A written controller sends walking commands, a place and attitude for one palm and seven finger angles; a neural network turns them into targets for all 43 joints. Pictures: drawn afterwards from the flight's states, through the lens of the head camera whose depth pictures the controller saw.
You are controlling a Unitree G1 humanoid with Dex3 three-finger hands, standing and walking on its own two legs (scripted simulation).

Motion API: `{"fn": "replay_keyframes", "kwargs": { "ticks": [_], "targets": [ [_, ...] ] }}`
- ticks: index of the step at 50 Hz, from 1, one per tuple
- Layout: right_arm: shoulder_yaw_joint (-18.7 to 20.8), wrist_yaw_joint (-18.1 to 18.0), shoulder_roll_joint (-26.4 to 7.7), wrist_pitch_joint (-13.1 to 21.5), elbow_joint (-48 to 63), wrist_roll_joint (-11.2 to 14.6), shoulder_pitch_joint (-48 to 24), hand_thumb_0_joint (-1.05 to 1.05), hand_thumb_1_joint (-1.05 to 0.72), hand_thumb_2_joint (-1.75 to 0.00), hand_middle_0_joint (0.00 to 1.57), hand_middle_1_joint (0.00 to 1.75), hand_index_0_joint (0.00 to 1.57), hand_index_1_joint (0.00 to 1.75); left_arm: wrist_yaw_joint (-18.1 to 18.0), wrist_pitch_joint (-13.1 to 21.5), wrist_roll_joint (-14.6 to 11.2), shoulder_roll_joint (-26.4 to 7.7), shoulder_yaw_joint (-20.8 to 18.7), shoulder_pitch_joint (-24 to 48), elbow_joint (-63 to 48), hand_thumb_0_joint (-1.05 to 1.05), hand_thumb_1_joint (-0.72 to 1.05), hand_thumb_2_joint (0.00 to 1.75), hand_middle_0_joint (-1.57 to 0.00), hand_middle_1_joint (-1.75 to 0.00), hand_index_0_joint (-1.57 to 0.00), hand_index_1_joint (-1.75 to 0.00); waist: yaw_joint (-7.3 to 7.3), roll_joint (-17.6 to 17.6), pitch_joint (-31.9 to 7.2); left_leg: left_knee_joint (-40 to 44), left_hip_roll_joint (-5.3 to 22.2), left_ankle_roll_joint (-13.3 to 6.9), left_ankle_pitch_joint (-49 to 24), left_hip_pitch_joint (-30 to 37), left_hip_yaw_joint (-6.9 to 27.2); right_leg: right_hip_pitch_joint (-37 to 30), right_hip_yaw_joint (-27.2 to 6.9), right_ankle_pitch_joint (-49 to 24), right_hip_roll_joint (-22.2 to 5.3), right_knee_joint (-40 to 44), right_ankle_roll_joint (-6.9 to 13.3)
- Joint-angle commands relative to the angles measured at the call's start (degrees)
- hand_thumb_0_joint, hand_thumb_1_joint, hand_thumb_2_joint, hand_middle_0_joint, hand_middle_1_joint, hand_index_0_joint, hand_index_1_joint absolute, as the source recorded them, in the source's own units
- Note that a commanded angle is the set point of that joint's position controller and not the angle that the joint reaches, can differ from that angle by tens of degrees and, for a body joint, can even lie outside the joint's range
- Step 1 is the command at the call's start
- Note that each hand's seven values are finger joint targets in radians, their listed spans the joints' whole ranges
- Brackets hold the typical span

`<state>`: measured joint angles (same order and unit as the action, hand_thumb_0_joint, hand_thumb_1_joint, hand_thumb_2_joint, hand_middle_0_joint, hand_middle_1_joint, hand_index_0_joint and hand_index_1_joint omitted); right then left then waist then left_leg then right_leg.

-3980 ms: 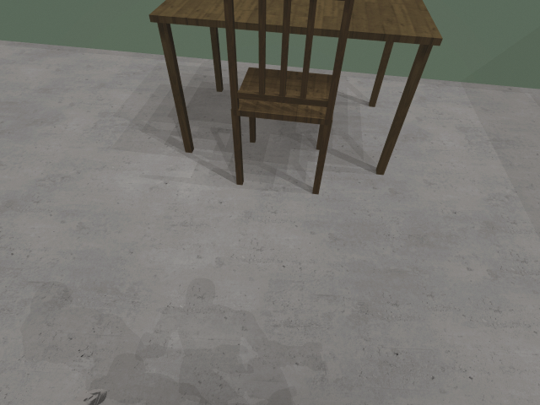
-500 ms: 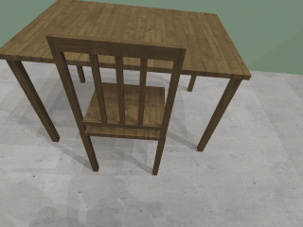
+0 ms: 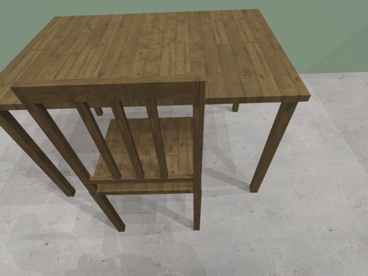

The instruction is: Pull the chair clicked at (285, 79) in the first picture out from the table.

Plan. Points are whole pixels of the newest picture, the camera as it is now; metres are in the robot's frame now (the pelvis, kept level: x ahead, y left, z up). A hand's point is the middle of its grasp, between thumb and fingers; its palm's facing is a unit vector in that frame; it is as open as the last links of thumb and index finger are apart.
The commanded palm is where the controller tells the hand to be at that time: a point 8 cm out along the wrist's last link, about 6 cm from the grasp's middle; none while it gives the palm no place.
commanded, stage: come to a stop and stand still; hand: left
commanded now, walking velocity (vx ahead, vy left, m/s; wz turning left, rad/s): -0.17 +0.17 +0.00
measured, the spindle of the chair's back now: (130, 145) +0.48 +0.18 -0.04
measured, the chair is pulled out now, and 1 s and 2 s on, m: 0.00 0.00 0.00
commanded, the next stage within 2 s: look again from close up in 1.04 s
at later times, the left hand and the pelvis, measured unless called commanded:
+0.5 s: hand out of the picture -0.04 +0.23 -0.17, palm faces +0.06 -0.98 -0.21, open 7.4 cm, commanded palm none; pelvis -0.04 +0.04 +0.00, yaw +0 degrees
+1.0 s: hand out of the picture -0.09 +0.19 -0.17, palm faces +0.03 -0.99 -0.16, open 7.4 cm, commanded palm none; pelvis -0.07 +0.04 +0.01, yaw +0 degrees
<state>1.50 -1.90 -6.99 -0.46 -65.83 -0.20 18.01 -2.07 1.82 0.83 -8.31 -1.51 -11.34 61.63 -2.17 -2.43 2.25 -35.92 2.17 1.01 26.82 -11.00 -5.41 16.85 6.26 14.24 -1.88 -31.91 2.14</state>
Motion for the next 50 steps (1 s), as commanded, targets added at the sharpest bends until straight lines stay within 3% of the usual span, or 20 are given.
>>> {"fn": "replay_keyframes", "kwargs": {
  "ticks": [1,4,6,8,10,11,12,13,14,15,17,21,23,25,26,27,28,34,41,50],
  "targets": [
    [1.1,-0.4,-3.2,-1.0,2.8,0.4,2.2,0.00,-0.90,-0.90,0.20,0.30,0.20,0.30,-1.5,-0.6,0.3,-9.6,-2.1,-5.7,-0.8,0.00,0.90,0.90,-0.20,-0.30,-0.20,-0.30,3.12,8.7,-5.8,-10.1,0.6,0.9,4.5,-8.1,3.6,-13.0,-14.3,-53.0,-19.1,8.4,10.4],
    [1.6,0.1,-3.3,-1.9,4.5,0.1,0.9,0.00,-0.90,-0.90,0.20,0.30,0.20,0.30,-1.4,-1.5,0.8,-10.7,-2.9,-3.3,-2.8,0.00,0.90,0.90,-0.20,-0.30,-0.20,-0.30,3.19,9.6,-4.4,-13.0,-0.2,1.3,2.7,-8.3,4.2,-8.4,-12.8,-41.0,-17.9,10.7,10.0],
    [1.8,0.3,-3.1,-2.0,5.4,0.1,0.7,0.00,-0.90,-0.90,0.20,0.30,0.20,0.30,-1.4,-2.0,0.9,-10.8,-3.3,-1.8,-3.6,0.00,0.90,0.90,-0.20,-0.30,-0.20,-0.30,3.05,10.6,-4.5,-10.2,-0.2,1.2,0.9,-6.8,3.9,-6.1,-12.2,-31.7,-17.1,12.0,9.6],
    [1.6,0.5,-3.4,-1.6,6.0,-0.2,1.3,0.00,-0.90,-0.90,0.20,0.30,0.20,0.30,-1.2,-2.3,1.1,-11.2,-3.5,-0.8,-4.3,0.00,0.90,0.90,-0.20,-0.30,-0.20,-0.30,2.51,11.7,-4.1,-3.9,-0.5,1.2,-2.4,-4.7,3.0,-4.3,-12.1,-23.0,-15.8,12.0,8.1],
    [1.3,0.5,-3.6,-1.0,5.6,-0.3,3.6,0.00,-0.90,-0.90,0.20,0.30,0.20,0.30,-0.9,-2.7,0.7,-10.9,-3.4,0.1,-4.6,0.00,0.90,0.90,-0.20,-0.30,-0.20,-0.30,1.10,11.4,-4.3,8.5,-1.0,0.9,-11.2,2.9,1.5,0.0,-10.8,-13.0,-13.2,10.2,5.0],
    [1.2,0.5,-3.6,-0.7,5.1,-0.3,3.8,0.00,-0.90,-0.90,0.20,0.30,0.20,0.30,-0.6,-2.8,0.4,-9.5,-3.0,0.3,-4.4,0.00,0.90,0.90,-0.20,-0.30,-0.20,-0.30,0.96,8.8,-3.3,13.0,-0.5,0.6,-14.7,6.5,1.5,3.1,-9.0,-4.7,-10.3,9.2,2.6],
    [1.4,0.5,-6.3,-0.2,6.1,-0.7,3.4,0.00,-0.90,-0.90,0.20,0.30,0.20,0.30,-0.3,-3.3,0.1,-7.6,-2.6,0.2,-5.1,0.00,0.90,0.90,-0.20,-0.30,-0.20,-0.30,1.32,0.9,-1.5,17.3,3.8,-1.2,-13.9,3.7,7.5,5.0,-7.2,2.2,-6.3,5.1,0.2],
    [1.6,0.4,-9.1,0.1,7.7,-1.1,0.4,0.00,-0.90,-0.90,0.20,0.30,0.20,0.30,0.0,-3.6,-0.1,-5.5,-2.2,-0.5,-5.8,0.00,0.90,0.90,-0.20,-0.30,-0.20,-0.30,2.73,-6.3,0.7,22.1,10.7,-4.2,-13.4,-3.9,14.8,3.1,-3.6,4.9,-2.2,1.5,-2.0],
    [1.6,0.2,-9.9,0.2,8.8,-1.2,-3.3,0.00,-0.90,-0.90,0.20,0.30,0.20,0.30,-0.1,-4.3,0.4,-5.3,-2.0,0.6,-5.2,0.00,0.90,0.90,-0.20,-0.30,-0.20,-0.30,2.54,-12.5,3.5,27.3,13.3,-6.3,-9.2,-11.0,18.5,0.2,-2.3,7.8,-0.8,-5.2,-2.9],
    [1.3,-0.1,-9.4,0.3,9.5,-1.1,-5.7,0.00,-0.90,-0.90,0.20,0.30,0.20,0.30,-0.1,-4.6,0.6,-5.7,-2.1,-0.5,-4.7,0.00,0.90,0.90,-0.20,-0.30,-0.20,-0.30,3.38,-10.5,4.6,28.2,13.1,-7.9,-8.6,-13.5,17.8,-0.6,-4.7,9.2,-1.0,-11.1,-2.5],
    [1.0,-0.4,-9.6,0.4,9.8,-1.1,-8.4,0.00,-0.90,-0.90,0.20,0.30,0.20,0.30,0.2,-4.5,0.6,-4.8,-1.6,-4.3,-3.1,0.00,0.90,0.90,-0.20,-0.30,-0.20,-0.30,5.02,-6.7,2.9,25.3,11.9,-9.3,-13.6,-10.3,14.4,0.5,-5.9,9.5,-0.9,-15.2,-2.2],
    [1.0,-0.4,-9.3,0.4,8.2,-0.8,-6.0,0.00,-0.90,-0.90,0.20,0.30,0.20,0.30,0.1,-3.4,0.3,-3.7,-0.4,-6.7,-1.8,0.00,0.90,0.90,-0.20,-0.30,-0.20,-0.30,3.71,-3.9,-0.4,20.8,10.7,-9.8,-23.8,0.6,11.8,0.8,-4.4,8.5,-1.0,-4.5,-3.0],
    [0.9,-0.5,-9.2,0.7,7.2,-0.4,-4.0,0.00,-0.90,-0.90,0.20,0.30,0.20,0.30,-0.2,-2.4,0.1,-4.0,0.0,-8.8,-0.5,0.00,0.90,0.90,-0.20,-0.30,-0.20,-0.30,3.77,-2.3,-3.2,15.7,8.3,-7.5,-30.7,3.8,10.4,-4.3,-4.8,-0.5,-1.3,8.5,-3.3],
    [0.4,-0.2,-7.2,1.1,6.7,0.4,-2.6,0.00,-0.90,-0.90,0.20,0.30,0.20,0.30,-0.6,-1.2,0.0,-6.7,0.3,-9.0,0.7,0.00,0.90,0.90,-0.20,-0.30,-0.20,-0.30,1.72,2.3,-5.0,13.2,4.6,-3.0,-28.0,3.7,7.8,-7.5,-11.3,-13.6,-6.5,12.7,-1.2],
    [0.2,0.1,-6.6,1.2,6.2,0.4,-2.8,0.00,-0.90,-0.90,0.20,0.30,0.20,0.30,-0.5,-1.0,-0.1,-7.0,0.5,-8.2,0.7,0.00,0.90,0.90,-0.20,-0.30,-0.20,-0.30,1.47,0.7,-3.9,14.6,3.9,-2.3,-26.6,3.7,7.7,-6.7,-11.4,-15.8,-7.5,12.3,-0.5],
    [0.1,0.0,-6.6,0.7,5.8,0.1,-3.4,0.00,-0.90,-0.90,0.20,0.30,0.20,0.30,-0.5,-0.6,-0.1,-6.9,0.4,-7.6,1.3,0.00,0.90,0.90,-0.20,-0.30,-0.20,-0.30,1.22,7.3,-3.2,14.3,3.7,-1.5,-24.7,4.6,6.9,-4.9,-11.9,-15.1,-6.8,12.1,-0.2],
    [0.2,0.0,-7.2,0.6,5.3,0.0,-3.1,0.00,-0.90,-0.90,0.20,0.30,0.20,0.30,-0.4,-0.5,-0.2,-6.1,0.7,-7.3,1.6,0.00,0.90,0.90,-0.20,-0.30,-0.20,-0.30,1.03,9.0,-2.9,14.9,3.8,-1.4,-23.1,5.9,6.7,-3.4,-11.8,-12.8,-6.7,13.0,-0.2],
    [-0.4,0.2,-7.3,0.4,3.1,-0.1,-2.5,0.00,-0.90,-0.90,0.20,0.30,0.20,0.30,-0.3,-1.4,-0.1,-5.1,1.0,-8.9,3.0,0.00,0.90,0.90,-0.20,-0.30,-0.20,-0.30,1.67,4.4,3.4,20.3,3.7,-1.8,-11.2,2.9,7.8,0.3,-11.1,4.7,-4.4,15.8,-0.9],
    [-0.5,0.1,-6.5,0.3,2.2,-0.3,0.2,0.00,-0.90,-0.90,0.20,0.30,0.20,0.30,-0.2,-1.7,0.1,-4.3,0.7,-10.7,3.2,0.00,0.90,0.90,-0.20,-0.30,-0.20,-0.30,2.41,2.3,5.1,22.2,3.8,-2.2,-5.3,-1.2,8.9,-0.3,-10.0,6.5,-3.5,15.4,-0.9],
    [-0.6,-0.1,-4.5,0.8,0.9,-0.4,3.6,0.00,-0.90,-0.90,0.20,0.30,0.20,0.30,-0.4,-1.0,-0.2,-3.0,0.7,-11.4,3.3,0.00,0.90,0.90,-0.20,-0.30,-0.20,-0.30,2.07,3.1,3.1,19.7,3.3,-1.8,-10.8,-0.2,8.0,-0.2,-10.8,4.7,-3.9,15.2,-0.5]
  ]
}}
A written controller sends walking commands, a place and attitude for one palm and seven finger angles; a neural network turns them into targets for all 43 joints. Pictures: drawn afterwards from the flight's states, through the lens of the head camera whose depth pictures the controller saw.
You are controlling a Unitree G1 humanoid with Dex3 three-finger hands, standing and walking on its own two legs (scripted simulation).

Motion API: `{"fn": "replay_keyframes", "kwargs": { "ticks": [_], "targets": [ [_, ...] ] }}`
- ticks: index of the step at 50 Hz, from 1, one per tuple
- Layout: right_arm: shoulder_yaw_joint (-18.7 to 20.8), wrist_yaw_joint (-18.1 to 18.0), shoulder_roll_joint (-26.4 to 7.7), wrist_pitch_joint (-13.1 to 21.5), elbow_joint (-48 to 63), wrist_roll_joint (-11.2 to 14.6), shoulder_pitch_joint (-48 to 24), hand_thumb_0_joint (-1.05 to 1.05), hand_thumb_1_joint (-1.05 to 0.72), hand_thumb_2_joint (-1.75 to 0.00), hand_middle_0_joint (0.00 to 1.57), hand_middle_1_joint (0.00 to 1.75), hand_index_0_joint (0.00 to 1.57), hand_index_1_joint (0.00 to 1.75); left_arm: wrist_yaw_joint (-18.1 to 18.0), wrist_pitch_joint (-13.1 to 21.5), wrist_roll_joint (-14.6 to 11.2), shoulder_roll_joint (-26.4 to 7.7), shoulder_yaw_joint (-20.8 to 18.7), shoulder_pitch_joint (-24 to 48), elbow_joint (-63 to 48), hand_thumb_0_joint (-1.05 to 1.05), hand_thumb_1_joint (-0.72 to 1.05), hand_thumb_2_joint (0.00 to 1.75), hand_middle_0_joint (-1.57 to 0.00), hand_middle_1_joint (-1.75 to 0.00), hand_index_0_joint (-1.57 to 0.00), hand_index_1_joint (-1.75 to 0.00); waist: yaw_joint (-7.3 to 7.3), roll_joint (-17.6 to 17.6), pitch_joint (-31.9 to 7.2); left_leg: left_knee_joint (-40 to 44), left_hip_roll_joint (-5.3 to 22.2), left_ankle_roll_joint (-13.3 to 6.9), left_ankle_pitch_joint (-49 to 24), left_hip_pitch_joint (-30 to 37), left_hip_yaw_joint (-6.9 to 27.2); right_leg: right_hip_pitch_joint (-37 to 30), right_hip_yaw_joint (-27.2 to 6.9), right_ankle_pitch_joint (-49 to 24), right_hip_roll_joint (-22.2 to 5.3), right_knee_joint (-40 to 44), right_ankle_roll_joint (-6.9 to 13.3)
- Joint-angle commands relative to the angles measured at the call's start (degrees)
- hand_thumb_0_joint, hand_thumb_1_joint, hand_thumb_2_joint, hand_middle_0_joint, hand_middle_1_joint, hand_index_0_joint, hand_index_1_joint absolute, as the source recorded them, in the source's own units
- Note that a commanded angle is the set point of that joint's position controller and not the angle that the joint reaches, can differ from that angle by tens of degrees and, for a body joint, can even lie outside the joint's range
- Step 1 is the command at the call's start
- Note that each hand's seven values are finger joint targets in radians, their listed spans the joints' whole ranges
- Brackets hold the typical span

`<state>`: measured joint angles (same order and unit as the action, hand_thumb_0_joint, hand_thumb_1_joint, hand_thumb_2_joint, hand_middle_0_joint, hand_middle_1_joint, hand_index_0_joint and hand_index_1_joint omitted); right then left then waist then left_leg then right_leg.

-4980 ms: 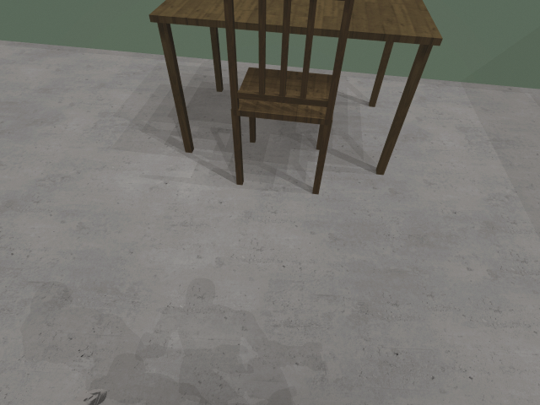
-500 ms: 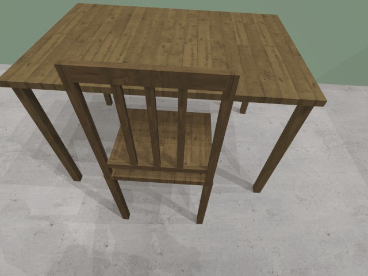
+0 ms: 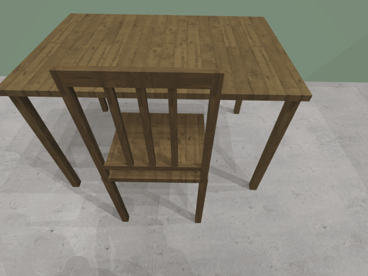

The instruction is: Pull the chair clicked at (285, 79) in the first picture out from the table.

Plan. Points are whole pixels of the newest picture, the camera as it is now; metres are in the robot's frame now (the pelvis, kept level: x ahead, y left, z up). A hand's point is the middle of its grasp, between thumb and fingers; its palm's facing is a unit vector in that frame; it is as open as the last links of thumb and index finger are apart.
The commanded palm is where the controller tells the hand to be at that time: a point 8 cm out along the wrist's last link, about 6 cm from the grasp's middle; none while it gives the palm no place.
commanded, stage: come to a stop and stand still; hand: left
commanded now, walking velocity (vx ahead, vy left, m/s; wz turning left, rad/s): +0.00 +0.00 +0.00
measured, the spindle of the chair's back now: (147, 132) +0.55 +0.15 -0.05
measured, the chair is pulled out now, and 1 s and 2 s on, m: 0.00 0.00 0.00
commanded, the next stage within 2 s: look again from close up in 0.04 s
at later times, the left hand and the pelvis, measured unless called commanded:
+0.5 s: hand out of the picture +0.04 +0.19 -0.18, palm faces +0.02 -0.98 -0.21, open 7.3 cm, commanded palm none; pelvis +0.03 +0.01 -0.01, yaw +0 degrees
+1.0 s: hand out of the picture +0.04 +0.19 -0.18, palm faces +0.01 -0.98 -0.17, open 7.4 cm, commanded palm none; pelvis +0.05 +0.02 +0.00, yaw +0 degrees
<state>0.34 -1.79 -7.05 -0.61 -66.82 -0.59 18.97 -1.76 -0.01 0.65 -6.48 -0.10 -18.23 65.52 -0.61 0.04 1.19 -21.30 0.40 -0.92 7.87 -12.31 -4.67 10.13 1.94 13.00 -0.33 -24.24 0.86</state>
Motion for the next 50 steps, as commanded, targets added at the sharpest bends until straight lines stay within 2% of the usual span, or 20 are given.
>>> {"fn": "replay_keyframes", "kwargs": {
  "ticks": [1,4,6,7,8,9,10,11,13,16,18,20,22,30,31,38,39,41,43,50],
  "targets": [
    [0.5,-0.2,-4.1,1.0,1.8,0.1,2.9,0.00,-0.90,-0.90,0.20,0.30,0.20,0.30,-0.6,0.8,0.0,-4.9,-0.8,-4.5,-0.6,0.00,0.90,0.90,-0.20,-0.30,-0.20,-0.30,0.69,1.0,4.8,5.2,5.3,0.0,8.3,0.6,7.0,6.2,-6.1,5.9,-5.4,7.8,0.8],
    [0.4,-0.3,-3.9,1.2,1.6,0.1,3.3,0.00,-0.90,-0.90,0.20,0.30,0.20,0.30,-0.8,1.0,-0.2,-4.4,-0.6,-4.7,-0.4,0.00,0.90,0.90,-0.20,-0.30,-0.20,-0.30,0.49,0.3,3.6,4.4,5.2,0.2,6.0,1.9,6.8,6.3,-6.5,4.2,-5.4,7.3,0.9],
    [0.4,-0.4,-3.6,1.2,1.5,0.3,3.5,0.00,-0.90,-0.90,0.20,0.30,0.20,0.30,-0.7,0.9,-0.1,-4.5,-0.7,-4.6,-0.5,0.00,0.90,0.90,-0.20,-0.30,-0.20,-0.30,0.64,0.7,4.5,4.9,5.5,0.0,6.7,0.9,6.8,5.7,-6.0,3.9,-5.2,7.4,0.9],
    [0.2,0.8,-6.5,2.3,5.7,-0.1,-3.8,0.00,-0.90,-0.90,0.20,0.30,0.20,0.30,-2.5,2.6,1.1,-6.2,0.2,-7.4,-0.3,0.00,0.90,0.90,-0.20,-0.30,-0.20,-0.30,3.20,0.5,6.7,-8.7,5.7,1.6,2.7,-5.1,4.1,5.4,-7.8,-10.0,-7.9,6.6,0.7],
    [0.4,1.2,-3.7,1.3,7.2,-0.2,0.3,0.00,-0.90,-0.90,0.20,0.30,0.20,0.30,-1.9,2.8,0.4,-9.0,-0.4,-4.1,-3.4,0.00,0.90,0.90,-0.20,-0.30,-0.20,-0.30,-0.95,2.0,2.5,-9.6,3.0,1.3,11.2,-2.8,4.4,8.4,-11.6,11.5,-10.6,10.1,2.7],
    [0.6,1.5,-4.1,1.1,6.6,-0.6,3.5,0.00,-0.90,-0.90,0.20,0.30,0.20,0.30,-1.7,2.8,0.5,-8.7,-0.5,-1.4,-5.0,0.00,0.90,0.90,-0.20,-0.30,-0.20,-0.30,-2.57,2.6,1.9,-11.1,2.8,0.8,10.4,-1.8,3.9,11.6,-10.8,19.0,-9.7,9.2,3.8],
    [0.6,1.6,-3.8,1.2,6.5,-0.7,5.2,0.00,-0.90,-0.90,0.20,0.30,0.20,0.30,-1.5,2.9,0.3,-8.2,-0.5,-0.7,-5.8,0.00,0.90,0.90,-0.20,-0.30,-0.20,-0.30,-3.07,0.7,1.0,-10.4,2.8,0.5,8.6,-1.1,4.3,12.4,-9.5,17.5,-8.5,7.2,4.2],
    [0.2,1.5,-3.4,1.5,6.9,-0.7,5.6,0.00,-0.90,-0.90,0.20,0.30,0.20,0.30,-1.4,3.1,0.4,-7.7,-0.7,-0.6,-6.5,0.00,0.90,0.90,-0.20,-0.30,-0.20,-0.30,-2.82,-1.5,1.1,-9.0,3.1,0.2,7.7,-0.7,4.3,12.4,-7.8,14.1,-7.9,5.8,4.4],
    [0.1,1.3,-4.2,1.8,7.8,-0.7,4.9,0.00,-0.90,-0.90,0.20,0.30,0.20,0.30,-1.1,2.5,0.3,-6.7,-0.5,-1.6,-6.6,0.00,0.90,0.90,-0.20,-0.30,-0.20,-0.30,-1.80,-2.8,2.7,-5.4,3.9,-0.5,9.5,-4.1,6.6,10.3,-6.4,12.3,-5.5,2.3,3.8],
    [-0.1,0.9,-4.9,2.3,8.5,-0.4,3.1,0.00,-0.90,-0.90,0.20,0.30,0.20,0.30,-0.8,2.2,0.3,-5.6,-0.3,-3.3,-6.3,0.00,0.90,0.90,-0.20,-0.30,-0.20,-0.30,-0.11,-0.2,5.3,-1.5,5.1,-1.6,9.1,-7.5,8.4,6.6,-4.9,6.7,-4.0,0.7,2.7],
    [-0.2,0.8,-5.8,2.5,8.5,-0.3,2.4,0.00,-0.90,-0.90,0.20,0.30,0.20,0.30,-0.8,2.1,0.2,-5.6,-0.2,-3.8,-6.1,0.00,0.90,0.90,-0.20,-0.30,-0.20,-0.30,0.31,0.0,4.1,-1.2,5.2,-1.8,6.4,-6.1,8.5,4.9,-4.9,3.2,-4.0,-0.2,2.4],
    [-0.3,0.7,-6.4,2.7,7.8,-0.2,2.1,0.00,-0.90,-0.90,0.20,0.30,0.20,0.30,-0.8,2.1,0.1,-5.9,-0.1,-3.8,-6.2,0.00,0.90,0.90,-0.20,-0.30,-0.20,-0.30,0.48,1.3,3.6,-1.2,5.2,-1.8,4.1,-4.6,8.0,3.9,-4.6,1.0,-4.4,-0.1,1.9],
    [-0.4,0.6,-6.6,2.9,7.4,-0.2,1.7,0.00,-0.90,-0.90,0.20,0.30,0.20,0.30,-0.8,2.1,0.1,-6.2,-0.1,-3.7,-6.2,0.00,0.90,0.90,-0.20,-0.30,-0.20,-0.30,0.53,1.0,2.7,-1.5,5.1,-1.8,-0.1,-2.6,7.7,3.1,-4.6,-2.4,-4.6,-0.3,1.7],
    [-0.4,0.5,-7.8,2.8,5.8,0.0,-0.7,0.00,-0.90,-0.90,0.20,0.30,0.20,0.30,-0.8,1.9,0.0,-7.9,-0.2,-2.8,-5.9,0.00,0.90,0.90,-0.20,-0.30,-0.20,-0.30,0.54,-0.2,0.6,-1.4,5.1,-1.5,-5.0,1.5,6.4,1.1,-4.5,-6.8,-5.5,0.6,1.0],
    [-0.5,0.5,-7.4,2.8,5.6,0.2,-1.3,0.00,-0.90,-0.90,0.20,0.30,0.20,0.30,-0.8,2.0,0.1,-7.9,-0.2,-3.0,-5.7,0.00,0.90,0.90,-0.20,-0.30,-0.20,-0.30,0.85,0.7,1.9,-1.2,5.1,-1.6,-5.1,1.4,6.3,1.5,-4.5,-7.4,-5.5,1.2,0.9],
    [-0.4,0.3,-8.3,2.8,4.7,0.1,-2.2,0.00,-0.90,-0.90,0.20,0.30,0.20,0.30,-0.8,1.9,0.0,-8.4,-0.1,-2.9,-4.9,0.00,0.90,0.90,-0.20,-0.30,-0.20,-0.30,0.52,0.2,0.0,-1.2,5.3,-1.4,-8.9,4.1,6.1,0.0,-4.6,-10.8,-5.8,1.2,0.6],
    [-0.4,0.3,-8.3,2.8,4.6,0.2,-2.3,0.00,-0.90,-0.90,0.20,0.30,0.20,0.30,-0.9,1.8,0.0,-8.4,-0.1,-2.9,-4.8,0.00,0.90,0.90,-0.20,-0.30,-0.20,-0.30,0.63,-0.8,0.1,-1.0,5.3,-1.3,-8.6,4.1,6.0,-0.1,-4.4,-10.1,-5.8,1.5,0.6],
    [-0.5,0.2,-7.9,2.8,4.4,0.3,-2.7,0.00,-0.90,-0.90,0.20,0.30,0.20,0.30,-0.8,1.8,0.1,-8.1,0.0,-3.3,-4.5,0.00,0.90,0.90,-0.20,-0.30,-0.20,-0.30,0.86,0.7,1.4,-0.5,5.4,-1.6,-8.3,3.8,6.0,0.1,-4.1,-9.8,-5.7,2.0,0.4],
    [-0.4,0.3,-8.2,2.7,4.3,0.2,-2.9,0.00,-0.90,-0.90,0.20,0.30,0.20,0.30,-0.8,1.7,0.1,-8.2,0.1,-3.3,-4.3,0.00,0.90,0.90,-0.20,-0.30,-0.20,-0.30,0.79,0.1,1.7,-0.4,5.2,-1.4,-7.3,3.9,6.2,0.3,-4.3,-9.1,-6.0,2.4,0.4],
    [-0.4,0.2,-8.2,2.7,3.9,0.2,-2.5,0.00,-0.90,-0.90,0.20,0.30,0.20,0.30,-0.9,1.6,0.1,-7.9,0.1,-3.9,-3.6,0.00,0.90,0.90,-0.20,-0.30,-0.20,-0.30,0.77,0.0,0.7,0.4,5.4,-1.5,-8.0,5.1,6.2,-0.3,-3.9,-8.6,-6.1,2.7,0.2]
  ]
}}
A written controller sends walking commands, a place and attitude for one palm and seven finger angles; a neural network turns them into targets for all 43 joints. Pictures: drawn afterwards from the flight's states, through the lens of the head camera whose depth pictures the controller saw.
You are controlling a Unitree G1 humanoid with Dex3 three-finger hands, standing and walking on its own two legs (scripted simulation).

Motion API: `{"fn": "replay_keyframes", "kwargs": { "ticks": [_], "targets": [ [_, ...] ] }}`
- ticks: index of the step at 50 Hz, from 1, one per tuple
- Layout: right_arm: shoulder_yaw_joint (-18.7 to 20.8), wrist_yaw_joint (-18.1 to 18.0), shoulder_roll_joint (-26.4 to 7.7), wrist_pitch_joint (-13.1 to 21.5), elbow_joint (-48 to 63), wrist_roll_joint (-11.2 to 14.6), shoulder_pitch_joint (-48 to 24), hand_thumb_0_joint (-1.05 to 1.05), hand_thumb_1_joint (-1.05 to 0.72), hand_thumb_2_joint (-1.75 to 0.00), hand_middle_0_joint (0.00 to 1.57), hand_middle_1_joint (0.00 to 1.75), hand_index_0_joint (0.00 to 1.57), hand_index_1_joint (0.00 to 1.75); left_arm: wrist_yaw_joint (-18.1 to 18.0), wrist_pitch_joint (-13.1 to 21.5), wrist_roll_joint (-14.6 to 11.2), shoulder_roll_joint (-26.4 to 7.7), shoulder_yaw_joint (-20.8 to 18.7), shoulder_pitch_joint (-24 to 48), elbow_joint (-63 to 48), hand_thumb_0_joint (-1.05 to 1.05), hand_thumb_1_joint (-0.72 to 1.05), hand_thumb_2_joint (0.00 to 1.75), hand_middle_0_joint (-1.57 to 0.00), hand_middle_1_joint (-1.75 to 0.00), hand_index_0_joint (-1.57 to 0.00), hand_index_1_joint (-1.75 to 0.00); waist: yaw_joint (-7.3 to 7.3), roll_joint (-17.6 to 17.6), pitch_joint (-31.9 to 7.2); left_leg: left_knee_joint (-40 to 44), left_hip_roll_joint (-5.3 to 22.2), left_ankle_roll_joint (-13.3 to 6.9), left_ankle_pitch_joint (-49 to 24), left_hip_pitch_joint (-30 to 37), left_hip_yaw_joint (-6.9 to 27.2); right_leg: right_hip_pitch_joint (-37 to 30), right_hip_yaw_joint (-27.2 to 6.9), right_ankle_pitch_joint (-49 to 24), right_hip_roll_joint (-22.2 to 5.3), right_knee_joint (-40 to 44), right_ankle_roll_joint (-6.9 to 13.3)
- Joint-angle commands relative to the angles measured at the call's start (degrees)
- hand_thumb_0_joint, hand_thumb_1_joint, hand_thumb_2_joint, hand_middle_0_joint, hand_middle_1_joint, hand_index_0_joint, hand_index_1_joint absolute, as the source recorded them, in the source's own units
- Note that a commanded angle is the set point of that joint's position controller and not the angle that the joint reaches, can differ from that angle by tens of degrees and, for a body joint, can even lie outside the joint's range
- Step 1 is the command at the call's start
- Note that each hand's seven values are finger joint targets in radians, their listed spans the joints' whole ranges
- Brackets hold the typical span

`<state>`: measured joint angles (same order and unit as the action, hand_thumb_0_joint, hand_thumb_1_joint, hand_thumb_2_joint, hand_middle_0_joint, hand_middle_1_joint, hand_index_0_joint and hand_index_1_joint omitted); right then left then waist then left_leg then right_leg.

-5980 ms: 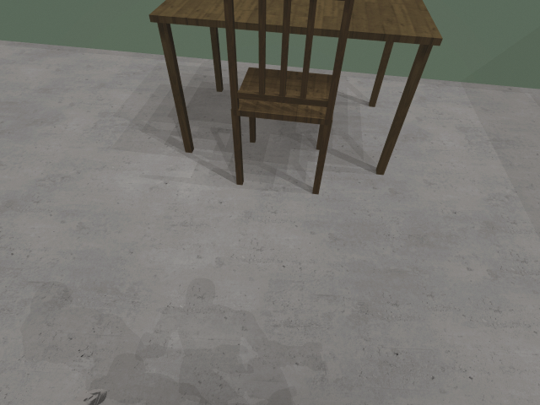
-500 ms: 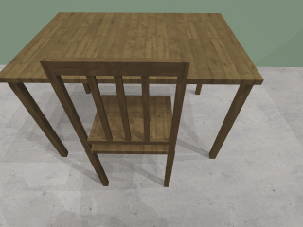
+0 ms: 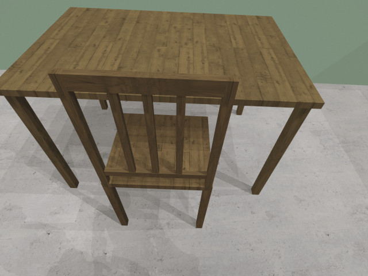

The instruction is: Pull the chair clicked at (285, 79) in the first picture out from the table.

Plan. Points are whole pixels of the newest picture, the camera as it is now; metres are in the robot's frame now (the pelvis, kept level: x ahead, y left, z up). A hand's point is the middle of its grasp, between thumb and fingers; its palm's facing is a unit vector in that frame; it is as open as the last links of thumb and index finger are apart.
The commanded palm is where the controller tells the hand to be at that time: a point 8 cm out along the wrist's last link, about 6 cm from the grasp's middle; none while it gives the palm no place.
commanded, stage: look again from close up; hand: left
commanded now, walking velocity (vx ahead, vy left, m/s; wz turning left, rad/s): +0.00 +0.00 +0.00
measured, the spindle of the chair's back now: (152, 139) +0.50 +0.13 -0.05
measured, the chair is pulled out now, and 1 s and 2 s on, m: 0.00 0.00 0.00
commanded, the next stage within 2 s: shuffle to correct the standing spot in 0.16 s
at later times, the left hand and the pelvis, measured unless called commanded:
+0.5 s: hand out of the picture -0.02 +0.16 -0.18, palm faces +0.00 -0.98 -0.17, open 7.4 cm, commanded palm none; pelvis +0.01 -0.01 +0.00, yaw +0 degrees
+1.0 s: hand out of the picture +0.01 +0.09 -0.19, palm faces +0.06 -0.99 -0.13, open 7.4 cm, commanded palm none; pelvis +0.06 -0.05 -0.01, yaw -1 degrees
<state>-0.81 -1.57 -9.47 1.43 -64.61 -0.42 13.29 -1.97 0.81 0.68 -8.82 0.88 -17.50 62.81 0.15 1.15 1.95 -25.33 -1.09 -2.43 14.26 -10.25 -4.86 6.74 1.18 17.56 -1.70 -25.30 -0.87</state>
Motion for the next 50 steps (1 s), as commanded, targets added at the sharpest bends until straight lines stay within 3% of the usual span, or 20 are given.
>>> {"fn": "replay_keyframes", "kwargs": {
  "ticks": [1,13,15,21,26,29,30,32,33,34,36,39,41,42,43,44,45,46,47,50],
  "targets": [
    [0.7,-0.1,-5.4,0.6,1.6,0.2,3.0,0.00,-0.90,-0.90,0.20,0.30,0.20,0.30,-0.7,0.7,0.1,-5.4,-0.8,-4.8,-0.9,0.00,0.90,0.90,-0.20,-0.30,-0.20,-0.30,0.13,-0.7,1.4,4.8,6.9,-0.1,-13.4,2.5,6.4,3.5,-3.1,-12.4,-4.5,4.2,2.0],
    [0.6,-0.1,-5.1,0.6,1.0,0.1,4.2,0.00,-0.90,-0.90,0.20,0.30,0.20,0.30,-0.7,0.5,0.1,-4.9,-0.7,-5.6,-0.2,0.00,0.90,0.90,-0.20,-0.30,-0.20,-0.30,0.18,-0.8,1.9,5.8,6.8,-0.1,-12.3,2.1,6.7,3.4,-3.1,-11.3,-4.7,4.5,2.0],
    [0.6,0.0,-5.0,0.5,0.4,0.0,5.1,0.00,-0.90,-0.90,0.20,0.30,0.20,0.30,-0.6,0.4,0.1,-4.5,-0.6,-6.0,0.4,0.00,0.90,0.90,-0.20,-0.30,-0.20,-0.30,-0.06,-1.0,1.5,6.5,7.1,-0.2,-7.3,2.5,6.8,3.6,-2.2,-6.9,-4.0,4.3,1.8],
    [2.0,-0.3,-6.3,-0.1,0.4,-0.2,6.0,0.00,-0.90,-0.90,0.20,0.30,0.20,0.30,0.4,-0.4,0.9,-3.3,-0.9,-6.1,0.1,0.00,0.90,0.90,-0.20,-0.30,-0.20,-0.30,-0.22,-3.8,5.8,11.6,11.4,-2.7,8.5,-0.2,12.0,9.4,1.9,2.0,-1.3,-1.1,2.2],
    [2.9,-0.8,-6.5,0.0,0.8,-0.5,7.6,0.00,-0.90,-0.90,0.20,0.30,0.20,0.30,0.9,-0.5,1.1,-2.9,-1.7,-6.9,-0.5,0.00,0.90,0.90,-0.20,-0.30,-0.20,-0.30,-0.24,-4.8,4.7,8.7,13.7,-4.6,2.9,0.1,13.6,11.5,2.2,1.5,-0.4,-3.8,2.8],
    [3.0,-0.9,-5.9,0.3,1.5,-0.6,6.7,0.00,-0.90,-0.90,0.20,0.30,0.20,0.30,0.8,-0.1,0.9,-3.3,-2.2,-9.3,-0.1,0.00,0.90,0.90,-0.20,-0.30,-0.20,-0.30,0.49,-2.2,1.9,2.1,11.0,-3.1,-4.4,-2.4,9.0,6.4,-0.8,-4.9,-1.6,-1.5,3.9],
    [2.8,-1.0,-5.1,0.4,1.8,-0.6,6.3,0.00,-0.90,-0.90,0.20,0.30,0.20,0.30,0.7,0.0,0.9,-3.9,-2.5,-10.1,0.2,0.00,0.90,0.90,-0.20,-0.30,-0.20,-0.30,0.79,0.9,1.2,-1.6,9.0,-2.2,-5.4,-4.3,6.2,3.8,-3.1,-8.0,-2.9,0.1,4.6],
    [2.3,-0.9,-2.4,0.4,3.0,-0.5,4.1,0.00,-0.90,-0.90,0.20,0.30,0.20,0.30,0.3,0.2,0.9,-6.2,-3.3,-13.3,1.0,0.00,0.90,0.90,-0.20,-0.30,-0.20,-0.30,1.84,12.1,1.8,-12.3,3.0,0.5,3.2,-13.9,-1.6,-3.9,-11.2,-20.3,-9.0,4.9,7.8],
    [2.2,-0.8,-1.7,0.3,4.0,-0.6,1.6,0.00,-0.90,-0.90,0.20,0.30,0.20,0.30,0.0,0.4,0.8,-6.5,-3.4,-14.5,1.2,0.00,0.90,0.90,-0.20,-0.30,-0.20,-0.30,2.92,13.8,2.9,-18.2,2.3,1.0,13.6,-18.1,-2.1,-5.7,-14.2,-30.8,-12.0,5.8,11.0],
    [2.3,-0.8,-1.6,0.5,4.5,-0.6,-0.4,0.00,-0.90,-0.90,0.20,0.30,0.20,0.30,-0.2,0.5,1.1,-5.8,-3.2,-15.1,1.2,0.00,0.90,0.90,-0.20,-0.30,-0.20,-0.30,3.41,10.9,3.1,-23.0,2.7,1.0,17.6,-20.6,-1.2,-6.8,-15.0,-39.1,-13.7,5.2,14.1],
    [2.3,-0.7,-0.9,0.7,4.7,-0.3,-1.2,0.00,-0.90,-0.90,0.20,0.30,0.20,0.30,-0.5,0.6,1.3,-5.8,-3.3,-14.4,1.1,0.00,0.90,0.90,-0.20,-0.30,-0.20,-0.30,2.69,5.8,2.5,-25.3,3.3,0.9,18.1,-21.5,-1.0,-8.8,-12.9,-47.2,-13.4,3.0,15.8],
    [1.5,-0.6,0.5,0.6,4.0,-0.2,0.2,0.00,-0.90,-0.90,0.20,0.30,0.20,0.30,-0.7,0.7,1.1,-5.3,-2.8,-10.8,0.2,0.00,0.90,0.90,-0.20,-0.30,-0.20,-0.30,0.35,3.0,0.9,-14.6,2.3,1.2,10.9,-13.0,-1.4,-5.2,-8.8,-49.8,-9.8,0.8,13.0],
    [1.1,-0.8,0.8,0.8,0.8,-0.1,6.9,0.00,-0.90,-0.90,0.20,0.30,0.20,0.30,-0.7,1.2,0.1,-4.6,-2.1,-7.0,-0.1,0.00,0.90,0.90,-0.20,-0.30,-0.20,-0.30,-3.29,1.8,-0.9,0.1,1.2,1.2,-6.3,2.8,-1.0,1.7,-4.8,-47.3,-5.8,-5.2,8.2],
    [1.2,-1.2,-1.7,1.3,0.0,-0.4,8.6,0.00,-0.90,-0.90,0.20,0.30,0.20,0.30,-0.7,1.3,-0.2,-3.5,-1.9,-7.7,-0.1,0.00,0.90,0.90,-0.20,-0.30,-0.20,-0.30,-3.07,-1.1,-2.0,0.6,5.9,-0.5,-22.6,8.8,3.2,5.6,-3.6,-39.7,-3.2,-8.6,4.8],
    [1.4,-1.5,-4.1,1.2,0.0,-0.4,8.7,0.00,-0.90,-0.90,0.20,0.30,0.20,0.30,-0.9,1.2,-0.4,-1.7,-1.5,-9.5,0.2,0.00,0.90,0.90,-0.20,-0.30,-0.20,-0.30,-1.66,-5.7,-3.6,-1.1,12.4,-4.2,-35.8,10.0,9.0,7.1,-2.7,-23.8,-1.4,-8.2,2.4],
    [1.1,-1.6,-4.3,0.9,0.4,0.1,6.0,0.00,-0.90,-0.90,0.20,0.30,0.20,0.30,-1.3,0.8,-0.2,-0.5,-1.1,-10.6,0.9,0.00,0.90,0.90,-0.20,-0.30,-0.20,-0.30,0.06,-9.5,-1.6,1.3,14.8,-6.0,-37.7,4.2,9.9,3.4,-1.7,-7.5,-1.0,-6.5,1.4],
    [0.7,-1.7,-3.9,0.6,1.2,0.4,2.0,0.00,-0.90,-0.90,0.20,0.30,0.20,0.30,-1.4,0.2,-0.1,-0.5,-0.8,-11.4,1.8,0.00,0.90,0.90,-0.20,-0.30,-0.20,-0.30,1.86,-11.1,1.8,2.2,14.0,-5.8,-35.4,1.1,10.4,3.0,-2.1,-2.2,-1.7,-2.2,1.4],
    [0.6,-1.7,-3.1,0.5,2.1,0.6,-0.5,0.00,-0.90,-0.90,0.20,0.30,0.20,0.30,-1.4,0.2,0.2,-1.2,-0.7,-12.1,2.3,0.00,0.90,0.90,-0.20,-0.30,-0.20,-0.30,2.25,-8.0,5.7,1.1,11.5,-4.5,-32.8,0.1,9.1,4.4,-3.7,-8.2,-2.5,2.5,1.4],
    [0.6,-1.7,-3.0,0.3,2.7,0.7,-0.2,0.00,-0.90,-0.90,0.20,0.30,0.20,0.30,-1.4,0.2,0.3,-2.1,-0.5,-11.8,2.3,0.00,0.90,0.90,-0.20,-0.30,-0.20,-0.30,1.33,-5.8,5.1,0.5,9.7,-2.8,-30.6,2.8,7.7,5.3,-4.3,-15.1,-3.9,4.9,1.5],
    [1.3,-1.6,-3.5,-0.2,3.3,0.6,1.1,0.00,-0.90,-0.90,0.20,0.30,0.20,0.30,-1.8,0.7,0.1,-4.1,-1.1,-10.6,0.9,0.00,0.90,0.90,-0.20,-0.30,-0.20,-0.30,0.25,-0.6,-2.1,-1.8,8.3,-1.0,-31.2,7.3,5.7,1.6,-5.1,-35.1,-6.3,3.2,1.0]
  ]
}}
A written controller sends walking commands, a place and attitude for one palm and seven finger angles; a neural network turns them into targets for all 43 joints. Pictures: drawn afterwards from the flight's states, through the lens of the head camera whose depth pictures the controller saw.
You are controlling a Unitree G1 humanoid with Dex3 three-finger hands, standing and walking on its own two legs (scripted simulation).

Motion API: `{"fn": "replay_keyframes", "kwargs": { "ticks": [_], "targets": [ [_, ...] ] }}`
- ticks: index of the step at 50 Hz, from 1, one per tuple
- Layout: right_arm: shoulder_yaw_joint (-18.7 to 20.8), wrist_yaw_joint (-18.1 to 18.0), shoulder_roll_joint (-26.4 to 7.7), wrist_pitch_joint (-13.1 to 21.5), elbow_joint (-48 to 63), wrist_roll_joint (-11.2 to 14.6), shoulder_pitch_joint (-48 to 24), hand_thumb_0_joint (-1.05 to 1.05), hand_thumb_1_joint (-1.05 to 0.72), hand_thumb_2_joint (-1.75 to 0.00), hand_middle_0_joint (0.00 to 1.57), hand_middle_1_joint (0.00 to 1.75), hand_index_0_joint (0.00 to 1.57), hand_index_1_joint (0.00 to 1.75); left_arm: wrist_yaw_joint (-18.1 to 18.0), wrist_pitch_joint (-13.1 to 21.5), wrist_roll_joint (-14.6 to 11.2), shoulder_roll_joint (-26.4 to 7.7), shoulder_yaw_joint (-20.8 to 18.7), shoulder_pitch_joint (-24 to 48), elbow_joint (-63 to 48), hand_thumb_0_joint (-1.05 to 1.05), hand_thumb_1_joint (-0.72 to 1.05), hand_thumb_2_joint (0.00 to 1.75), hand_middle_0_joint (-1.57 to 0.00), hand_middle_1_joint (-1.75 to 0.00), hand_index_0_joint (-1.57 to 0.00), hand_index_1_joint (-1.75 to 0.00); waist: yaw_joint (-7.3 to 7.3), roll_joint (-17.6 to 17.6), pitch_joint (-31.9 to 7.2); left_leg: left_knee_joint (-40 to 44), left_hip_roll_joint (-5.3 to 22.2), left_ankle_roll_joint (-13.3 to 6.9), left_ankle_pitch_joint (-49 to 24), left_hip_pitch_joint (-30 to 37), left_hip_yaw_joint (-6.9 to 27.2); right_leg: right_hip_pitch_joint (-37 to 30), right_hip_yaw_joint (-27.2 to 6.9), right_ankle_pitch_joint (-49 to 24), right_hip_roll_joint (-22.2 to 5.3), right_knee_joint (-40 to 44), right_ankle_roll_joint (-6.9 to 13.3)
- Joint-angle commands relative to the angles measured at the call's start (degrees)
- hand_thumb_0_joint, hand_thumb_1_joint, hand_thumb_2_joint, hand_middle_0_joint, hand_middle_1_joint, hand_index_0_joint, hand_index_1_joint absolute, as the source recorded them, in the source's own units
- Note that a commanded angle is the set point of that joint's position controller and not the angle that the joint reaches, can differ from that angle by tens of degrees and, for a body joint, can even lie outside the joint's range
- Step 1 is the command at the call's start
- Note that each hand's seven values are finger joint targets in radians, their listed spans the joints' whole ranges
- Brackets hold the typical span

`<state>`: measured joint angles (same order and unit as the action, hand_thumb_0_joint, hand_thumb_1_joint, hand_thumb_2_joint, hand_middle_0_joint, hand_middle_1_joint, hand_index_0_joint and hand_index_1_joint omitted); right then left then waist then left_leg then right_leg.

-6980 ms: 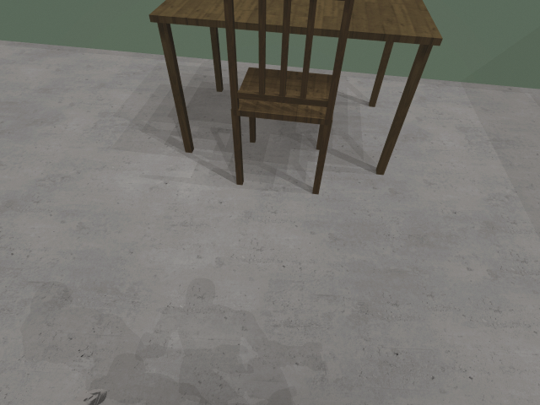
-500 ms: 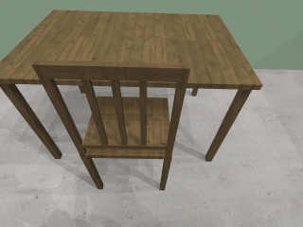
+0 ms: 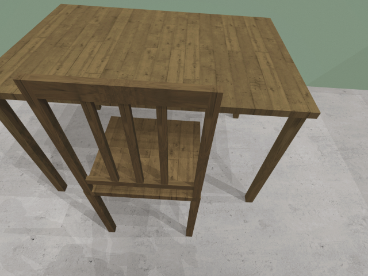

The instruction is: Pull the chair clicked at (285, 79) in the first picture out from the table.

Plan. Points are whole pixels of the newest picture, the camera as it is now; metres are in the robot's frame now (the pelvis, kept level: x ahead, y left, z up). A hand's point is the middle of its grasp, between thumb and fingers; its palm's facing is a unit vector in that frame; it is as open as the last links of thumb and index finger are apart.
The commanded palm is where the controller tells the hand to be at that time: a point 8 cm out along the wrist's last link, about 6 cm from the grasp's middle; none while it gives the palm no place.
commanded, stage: come to a stop and stand still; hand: left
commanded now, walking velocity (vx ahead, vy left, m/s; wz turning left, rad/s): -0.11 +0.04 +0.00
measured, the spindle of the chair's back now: (133, 149) +0.44 +0.19 -0.04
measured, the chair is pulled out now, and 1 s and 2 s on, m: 0.00 0.00 0.00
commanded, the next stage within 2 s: look again from close up in 1.32 s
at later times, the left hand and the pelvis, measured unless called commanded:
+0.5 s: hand out of the picture +0.00 +0.21 -0.17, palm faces -0.02 -0.97 -0.23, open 7.4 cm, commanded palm none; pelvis -0.05 +0.02 +0.00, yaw +0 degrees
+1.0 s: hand out of the picture -0.09 +0.21 -0.17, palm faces +0.01 -0.99 -0.15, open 7.4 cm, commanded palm none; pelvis -0.04 +0.05 +0.01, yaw -1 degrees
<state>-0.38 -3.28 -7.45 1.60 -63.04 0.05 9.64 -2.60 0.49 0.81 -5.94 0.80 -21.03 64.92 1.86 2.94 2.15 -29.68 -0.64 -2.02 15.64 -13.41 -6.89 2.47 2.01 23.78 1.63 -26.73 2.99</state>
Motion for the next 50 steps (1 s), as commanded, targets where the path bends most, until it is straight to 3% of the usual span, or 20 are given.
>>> {"fn": "replay_keyframes", "kwargs": {
  "ticks": [1,5,9,10,11,12,13,14,16,17,20,22,23,26,28,32,37,42,46,50],
  "targets": [
    [1.1,0.2,-5.4,-0.5,2.1,0.3,4.5,0.00,-0.90,-0.90,0.20,0.30,0.20,0.30,-1.3,1.1,0.1,-7.4,-1.3,-6.8,-1.9,0.00,0.90,0.90,-0.20,-0.30,-0.20,-0.30,-1.32,-0.3,-2.7,2.5,7.7,-1.2,-30.5,9.5,7.2,4.8,-5.8,-44.6,-10.0,4.3,-3.4],
    [1.5,0.7,-6.3,-0.9,3.5,0.0,4.3,0.00,-0.90,-0.90,0.20,0.30,0.20,0.30,-1.4,0.9,0.2,-8.1,-1.7,-5.1,-4.6,0.00,0.90,0.90,-0.20,-0.30,-0.20,-0.30,-1.39,-0.9,-4.8,3.5,7.7,-0.7,-29.2,9.7,7.2,4.4,-5.9,-41.9,-10.4,3.3,-2.4],
    [1.3,1.0,-5.9,-1.2,3.5,-0.3,3.8,0.00,-0.90,-0.90,0.20,0.30,0.20,0.30,-1.3,0.7,0.1,-7.6,-1.6,-4.2,-5.4,0.00,0.90,0.90,-0.20,-0.30,-0.20,-0.30,-1.23,-0.5,-2.4,5.6,7.4,-0.4,-22.1,8.0,7.6,5.4,-6.4,-35.0,-10.1,5.3,-2.3],
    [2.2,1.3,-9.2,-0.3,8.6,-0.4,1.5,0.00,-0.90,-0.90,0.20,0.30,0.20,0.30,-2.9,2.1,1.2,-8.6,-1.5,-4.6,-6.5,0.00,0.90,0.90,-0.20,-0.30,-0.20,-0.30,-2.02,0.3,2.8,-8.4,6.6,0.4,-23.9,5.0,3.8,13.7,-10.2,-57.1,-10.6,4.7,-6.3],
    [2.0,1.6,-8.2,-0.7,9.7,-0.7,3.3,0.00,-0.90,-0.90,0.20,0.30,0.20,0.30,-2.9,2.6,0.8,-11.8,-2.6,-3.0,-8.0,0.00,0.90,0.90,-0.20,-0.30,-0.20,-0.30,-3.70,0.5,1.4,-7.1,3.7,0.9,-13.3,-1.7,3.7,5.9,-9.9,-67.8,-13.0,2.1,-5.1],
    [1.8,1.7,-5.9,-0.8,9.1,-1.2,7.1,0.00,-0.90,-0.90,0.20,0.30,0.20,0.30,-2.3,2.7,0.1,-11.1,-2.1,-2.8,-9.3,0.00,0.90,0.90,-0.20,-0.30,-0.20,-0.30,-4.44,6.1,-3.7,-4.2,3.1,-0.3,-3.6,-2.3,4.3,1.7,-9.4,-67.4,-13.7,-1.1,-3.1],
    [1.9,1.8,-6.3,-1.0,9.3,-1.1,7.3,0.00,-0.90,-0.90,0.20,0.30,0.20,0.30,-1.8,2.5,-0.2,-10.3,-1.6,-1.3,-10.3,0.00,0.90,0.90,-0.20,-0.30,-0.20,-0.30,-4.51,6.9,-6.1,-3.6,2.3,-0.4,-3.4,-0.8,4.5,0.9,-8.1,-65.6,-12.6,-2.9,-1.0],
    [2.1,1.8,-6.5,-1.1,9.6,-0.9,7.0,0.00,-0.90,-0.90,0.20,0.30,0.20,0.30,-1.5,2.5,-0.2,-10.7,-1.8,-0.9,-11.3,0.00,0.90,0.90,-0.20,-0.30,-0.20,-0.30,-4.20,4.7,-6.3,-3.2,2.1,-0.5,-5.6,0.2,4.9,1.7,-7.9,-61.8,-11.7,-3.4,0.0],
    [1.9,1.8,-6.7,-1.3,10.1,-0.9,6.2,0.00,-0.90,-0.90,0.20,0.30,0.20,0.30,-1.2,1.9,-0.3,-11.3,-2.0,-0.4,-12.5,0.00,0.90,0.90,-0.20,-0.30,-0.20,-0.30,-3.42,1.5,-3.1,-3.0,2.8,-0.7,-9.9,-0.1,5.8,4.8,-8.3,-52.9,-10.3,-2.4,-0.1],
    [1.7,1.8,-6.7,-1.6,10.1,-0.9,5.8,0.00,-0.90,-0.90,0.20,0.30,0.20,0.30,-1.2,1.6,-0.4,-11.1,-2.0,-0.5,-12.5,0.00,0.90,0.90,-0.20,-0.30,-0.20,-0.30,-3.03,0.8,-1.7,-2.7,3.4,-0.7,-8.9,-0.4,6.5,6.4,-8.3,-44.7,-10.0,-0.9,0.1],
    [1.7,2.3,-7.8,-2.2,10.1,-1.0,4.7,0.00,-0.90,-0.90,0.20,0.30,0.20,0.30,-0.6,0.5,-0.2,-11.5,-1.7,1.9,-12.9,0.00,0.90,0.90,-0.20,-0.30,-0.20,-0.30,-2.99,-3.0,5.1,1.1,4.1,-0.3,-1.2,-2.1,9.6,14.2,-9.0,-9.5,-8.5,5.1,2.0],
    [1.7,2.6,-8.6,-2.2,9.8,-1.4,5.6,0.00,-0.90,-0.90,0.20,0.30,0.20,0.30,-0.3,0.1,0.0,-11.7,-1.8,2.6,-12.9,0.00,0.90,0.90,-0.20,-0.30,-0.20,-0.30,-2.71,-4.7,7.2,4.1,4.6,-0.8,3.4,-4.4,11.7,15.8,-8.4,2.2,-6.9,6.1,2.2],
    [1.7,2.7,-8.9,-2.1,9.8,-1.5,6.1,0.00,-0.90,-0.90,0.20,0.30,0.20,0.30,-0.3,0.0,0.0,-11.5,-1.8,2.3,-12.7,0.00,0.90,0.90,-0.20,-0.30,-0.20,-0.30,-2.59,-4.4,7.0,5.3,4.7,-1.0,5.3,-5.0,12.6,15.8,-8.0,4.4,-6.5,6.0,2.0],
    [1.6,2.6,-9.1,-1.6,9.2,-1.5,7.5,0.00,-0.90,-0.90,0.20,0.30,0.20,0.30,-0.1,0.0,0.1,-11.3,-1.8,1.7,-12.2,0.00,0.90,0.90,-0.20,-0.30,-0.20,-0.30,-1.98,-3.2,4.0,7.4,5.4,-1.7,5.0,-5.1,14.2,12.9,-6.6,2.1,-5.9,4.6,1.5],
    [1.5,2.6,-9.4,-1.3,8.6,-1.4,8.2,0.00,-0.90,-0.90,0.20,0.30,0.20,0.30,0.1,-0.1,-0.1,-10.7,-1.6,0.9,-11.5,0.00,0.90,0.90,-0.20,-0.30,-0.20,-0.30,-1.80,-4.1,2.1,9.1,6.0,-2.0,6.1,-4.6,15.4,11.7,-5.8,1.1,-5.6,3.6,1.0],
    [1.4,2.4,-9.7,-0.9,7.4,-1.1,8.6,0.00,-0.90,-0.90,0.20,0.30,0.20,0.30,0.2,-0.1,0.0,-9.5,-1.3,-0.7,-10.1,0.00,0.90,0.90,-0.20,-0.30,-0.20,-0.30,-1.19,-5.0,1.8,12.9,7.3,-2.8,7.5,-4.7,17.7,10.1,-3.8,-1.8,-4.8,2.4,0.1],
    [1.4,2.4,-9.0,-0.8,5.7,-0.8,8.6,0.00,-0.90,-0.90,0.20,0.30,0.20,0.30,0.2,0.2,0.1,-8.5,-0.7,-2.8,-7.9,0.00,0.90,0.90,-0.20,-0.30,-0.20,-0.30,-1.16,-4.6,1.5,13.9,7.2,-2.6,7.4,-2.5,16.8,10.7,-3.9,-3.8,-5.3,3.7,-0.4],
    [1.3,2.2,-8.2,-0.3,4.0,-0.5,9.0,0.00,-0.90,-0.90,0.20,0.30,0.20,0.30,0.0,0.7,0.1,-7.6,-0.5,-4.1,-5.9,0.00,0.90,0.90,-0.20,-0.30,-0.20,-0.30,-1.76,-3.0,-0.5,11.5,6.8,-2.4,-1.9,2.7,14.9,11.5,-4.5,-7.7,-6.2,5.0,-0.8],
    [1.2,2.2,-7.7,-0.2,2.7,-0.2,8.2,0.00,-0.90,-0.90,0.20,0.30,0.20,0.30,-0.1,0.8,0.2,-7.1,-0.2,-5.2,-4.1,0.00,0.90,0.90,-0.20,-0.30,-0.20,-0.30,-1.82,-2.1,1.1,11.6,6.8,-2.4,-3.5,3.8,14.0,12.4,-4.6,-8.6,-6.5,6.1,-1.2],
    [1.1,2.1,-8.0,-0.1,2.0,-0.2,8.0,0.00,-0.90,-0.90,0.20,0.30,0.20,0.30,-0.2,0.7,0.3,-6.8,-0.1,-6.3,-3.1,0.00,0.90,0.90,-0.20,-0.30,-0.20,-0.30,-1.81,-3.3,0.6,12.7,7.1,-2.3,-3.1,4.4,14.6,11.9,-4.2,-8.3,-6.6,5.9,-1.6]
  ]
}}
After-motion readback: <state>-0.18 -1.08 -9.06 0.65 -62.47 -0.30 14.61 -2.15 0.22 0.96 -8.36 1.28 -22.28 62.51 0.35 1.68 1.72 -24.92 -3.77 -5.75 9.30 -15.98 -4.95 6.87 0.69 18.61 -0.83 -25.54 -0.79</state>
